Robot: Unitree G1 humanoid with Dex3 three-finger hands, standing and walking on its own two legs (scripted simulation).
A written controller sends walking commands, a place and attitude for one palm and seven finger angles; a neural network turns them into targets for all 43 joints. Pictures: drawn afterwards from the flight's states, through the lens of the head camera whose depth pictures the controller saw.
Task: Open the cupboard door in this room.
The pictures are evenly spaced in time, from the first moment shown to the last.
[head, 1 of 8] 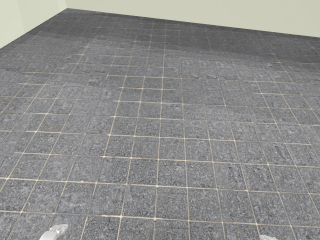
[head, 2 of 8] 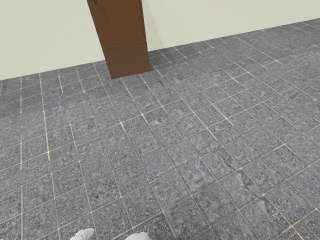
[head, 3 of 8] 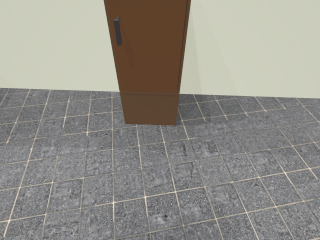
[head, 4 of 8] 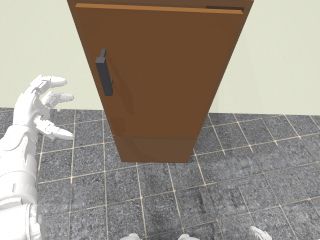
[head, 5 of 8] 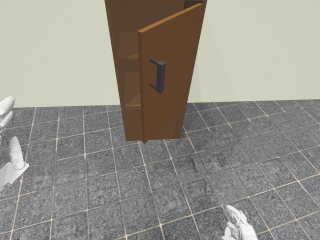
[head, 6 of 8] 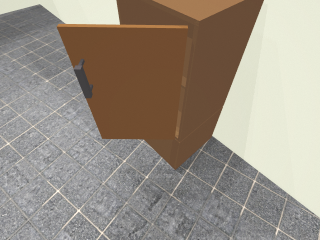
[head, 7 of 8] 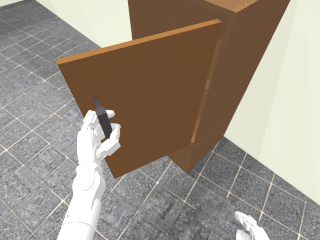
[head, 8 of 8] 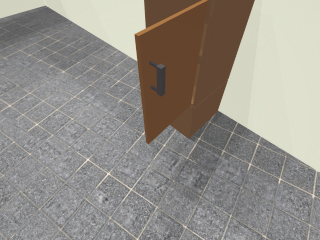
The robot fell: no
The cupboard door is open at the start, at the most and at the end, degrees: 0 93 93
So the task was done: yes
